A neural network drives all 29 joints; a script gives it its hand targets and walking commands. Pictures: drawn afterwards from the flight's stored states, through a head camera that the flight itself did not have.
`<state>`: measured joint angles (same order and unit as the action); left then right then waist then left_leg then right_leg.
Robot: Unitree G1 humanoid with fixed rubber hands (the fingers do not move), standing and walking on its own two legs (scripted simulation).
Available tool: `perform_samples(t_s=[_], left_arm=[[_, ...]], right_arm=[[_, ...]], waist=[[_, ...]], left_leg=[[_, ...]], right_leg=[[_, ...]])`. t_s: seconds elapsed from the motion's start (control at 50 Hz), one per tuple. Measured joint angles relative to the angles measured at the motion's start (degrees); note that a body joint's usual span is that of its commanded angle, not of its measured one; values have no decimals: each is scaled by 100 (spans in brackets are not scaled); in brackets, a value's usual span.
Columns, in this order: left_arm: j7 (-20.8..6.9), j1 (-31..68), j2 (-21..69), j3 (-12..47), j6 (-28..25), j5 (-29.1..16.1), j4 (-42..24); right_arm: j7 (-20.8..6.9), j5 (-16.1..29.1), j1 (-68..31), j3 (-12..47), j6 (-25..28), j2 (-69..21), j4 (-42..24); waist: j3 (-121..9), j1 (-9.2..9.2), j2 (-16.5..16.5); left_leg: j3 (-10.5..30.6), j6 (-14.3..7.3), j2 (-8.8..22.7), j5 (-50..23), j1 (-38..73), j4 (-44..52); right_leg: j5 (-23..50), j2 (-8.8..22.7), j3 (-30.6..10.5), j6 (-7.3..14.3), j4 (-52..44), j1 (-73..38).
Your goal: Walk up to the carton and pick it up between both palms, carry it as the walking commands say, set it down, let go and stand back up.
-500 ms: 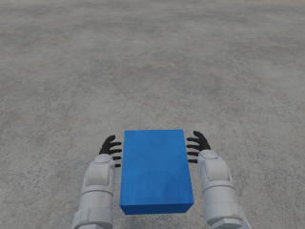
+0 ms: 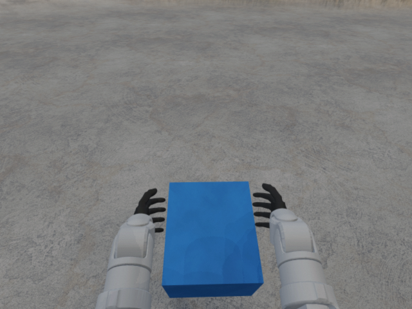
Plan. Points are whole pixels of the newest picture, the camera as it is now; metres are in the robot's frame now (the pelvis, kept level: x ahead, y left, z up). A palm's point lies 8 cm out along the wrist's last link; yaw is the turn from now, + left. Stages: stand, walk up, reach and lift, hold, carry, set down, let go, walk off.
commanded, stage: hold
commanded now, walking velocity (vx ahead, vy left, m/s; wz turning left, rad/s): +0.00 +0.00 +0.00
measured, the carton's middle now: (209, 238) +0.31 +0.00 -0.04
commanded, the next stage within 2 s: carry in 1.34 s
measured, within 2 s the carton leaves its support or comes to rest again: neither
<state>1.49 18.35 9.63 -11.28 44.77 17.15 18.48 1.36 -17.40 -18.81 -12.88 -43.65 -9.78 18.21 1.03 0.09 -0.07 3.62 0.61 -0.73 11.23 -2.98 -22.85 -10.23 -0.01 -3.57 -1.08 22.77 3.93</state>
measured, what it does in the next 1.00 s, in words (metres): stands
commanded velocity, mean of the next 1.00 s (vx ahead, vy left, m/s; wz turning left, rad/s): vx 0.00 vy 0.00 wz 0.00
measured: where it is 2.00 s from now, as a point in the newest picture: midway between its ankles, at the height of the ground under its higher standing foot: outside the picture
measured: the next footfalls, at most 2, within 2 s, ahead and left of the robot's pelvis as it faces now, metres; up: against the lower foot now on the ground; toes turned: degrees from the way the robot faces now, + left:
none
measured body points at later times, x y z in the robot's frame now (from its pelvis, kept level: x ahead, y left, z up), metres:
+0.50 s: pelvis +0.00 +0.00 +0.00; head -0.06 +0.00 +0.45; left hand +0.30 +0.14 +0.04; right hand +0.30 -0.14 +0.05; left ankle +0.03 +0.13 -0.74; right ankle +0.04 -0.13 -0.74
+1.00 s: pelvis +0.00 +0.00 +0.00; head -0.05 +0.00 +0.45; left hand +0.30 +0.14 +0.04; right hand +0.30 -0.14 +0.04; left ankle +0.03 +0.13 -0.74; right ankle +0.04 -0.13 -0.74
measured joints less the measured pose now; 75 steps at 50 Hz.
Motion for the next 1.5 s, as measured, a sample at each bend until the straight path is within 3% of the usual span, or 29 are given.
perform_samples(t_s=[1.32, 1.4, 1.5], left_arm=[[24, -72, -22, 26, 11, -62, -69], [116, -77, -25, 75, 89, -109, -209], [434, -101, -32, 285, 356, -388, -923]], right_arm=[[45, 125, 80, 93, -20, 25, -50], [51, 127, 95, 180, -86, 30, -174], [344, 362, 71, 382, -328, 22, -797]], waist=[[-12, -2, 25], [-504, -32, -42], [-682, -72, -96]], left_leg=[[22, 20, 9, 40, -101, -126], [-6, 44, -4, 172, -856, -510], [-33, 114, 81, 328, -1538, -930]], right_leg=[[-37, -25, 1, 15, 121, 98], [-196, -34, -16, 17, 588, 903], [-337, -147, -37, 87, 1058, 1636]])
